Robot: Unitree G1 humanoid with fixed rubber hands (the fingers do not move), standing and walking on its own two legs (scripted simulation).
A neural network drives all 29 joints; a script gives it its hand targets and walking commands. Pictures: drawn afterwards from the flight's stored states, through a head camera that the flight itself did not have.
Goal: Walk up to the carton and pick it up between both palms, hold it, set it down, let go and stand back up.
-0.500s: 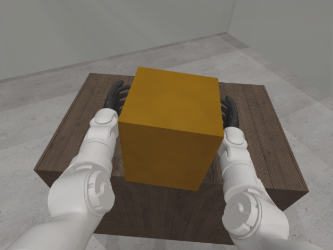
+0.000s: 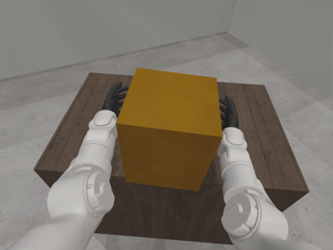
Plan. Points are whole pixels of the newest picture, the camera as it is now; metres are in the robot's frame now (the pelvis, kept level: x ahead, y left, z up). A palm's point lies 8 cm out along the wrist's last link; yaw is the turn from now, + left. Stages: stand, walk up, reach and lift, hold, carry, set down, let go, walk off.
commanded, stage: set down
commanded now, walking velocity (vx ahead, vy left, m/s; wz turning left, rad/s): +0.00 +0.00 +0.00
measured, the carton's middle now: (168, 132) +0.41 +0.00 +0.05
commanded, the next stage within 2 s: none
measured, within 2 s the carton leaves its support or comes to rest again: rests again in 0.22 s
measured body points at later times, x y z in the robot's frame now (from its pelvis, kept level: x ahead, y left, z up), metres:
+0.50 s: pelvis +0.00 -0.01 +0.00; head +0.06 +0.01 +0.44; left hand +0.46 +0.13 +0.06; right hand +0.41 -0.17 +0.04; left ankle -0.04 +0.07 -0.74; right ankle +0.02 -0.12 -0.74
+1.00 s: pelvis -0.04 -0.01 +0.00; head -0.01 +0.01 +0.45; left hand +0.40 +0.14 +0.06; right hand +0.37 -0.19 +0.06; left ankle -0.04 +0.07 -0.74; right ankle +0.02 -0.12 -0.74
